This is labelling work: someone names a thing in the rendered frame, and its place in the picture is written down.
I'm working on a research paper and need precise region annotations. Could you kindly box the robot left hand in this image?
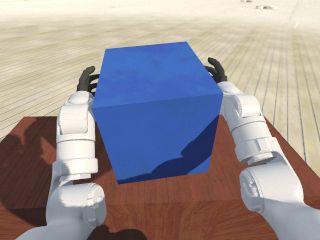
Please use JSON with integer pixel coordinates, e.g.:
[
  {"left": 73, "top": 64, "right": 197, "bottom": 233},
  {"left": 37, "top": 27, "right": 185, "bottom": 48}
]
[{"left": 76, "top": 66, "right": 100, "bottom": 97}]

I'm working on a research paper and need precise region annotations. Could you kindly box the carton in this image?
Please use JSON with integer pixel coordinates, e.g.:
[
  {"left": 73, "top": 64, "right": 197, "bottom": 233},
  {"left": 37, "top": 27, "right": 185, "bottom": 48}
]
[{"left": 91, "top": 41, "right": 224, "bottom": 185}]

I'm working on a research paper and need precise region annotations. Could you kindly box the left robot forearm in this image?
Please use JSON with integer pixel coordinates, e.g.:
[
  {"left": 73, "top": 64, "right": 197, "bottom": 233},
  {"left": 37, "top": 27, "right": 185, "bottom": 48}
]
[{"left": 45, "top": 91, "right": 98, "bottom": 223}]

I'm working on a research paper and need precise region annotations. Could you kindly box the pedestal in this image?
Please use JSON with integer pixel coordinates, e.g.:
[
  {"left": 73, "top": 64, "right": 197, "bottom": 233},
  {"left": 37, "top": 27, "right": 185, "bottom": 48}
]
[{"left": 0, "top": 114, "right": 320, "bottom": 240}]

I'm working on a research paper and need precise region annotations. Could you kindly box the left robot upper arm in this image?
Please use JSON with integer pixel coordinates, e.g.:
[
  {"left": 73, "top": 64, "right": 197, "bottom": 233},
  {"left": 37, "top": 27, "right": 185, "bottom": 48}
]
[{"left": 15, "top": 182, "right": 107, "bottom": 240}]

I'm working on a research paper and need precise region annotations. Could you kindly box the right robot forearm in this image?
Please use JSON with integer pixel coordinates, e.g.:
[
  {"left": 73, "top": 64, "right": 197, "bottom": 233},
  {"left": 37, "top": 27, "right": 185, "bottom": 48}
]
[{"left": 217, "top": 81, "right": 304, "bottom": 200}]

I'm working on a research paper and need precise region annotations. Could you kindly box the robot right hand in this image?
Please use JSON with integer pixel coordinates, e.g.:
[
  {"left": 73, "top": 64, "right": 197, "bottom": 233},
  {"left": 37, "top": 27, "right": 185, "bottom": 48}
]
[{"left": 204, "top": 57, "right": 227, "bottom": 84}]

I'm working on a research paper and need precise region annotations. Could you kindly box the right robot upper arm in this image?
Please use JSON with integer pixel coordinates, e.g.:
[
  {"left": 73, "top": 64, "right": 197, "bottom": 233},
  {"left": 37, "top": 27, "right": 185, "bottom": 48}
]
[{"left": 239, "top": 162, "right": 320, "bottom": 240}]

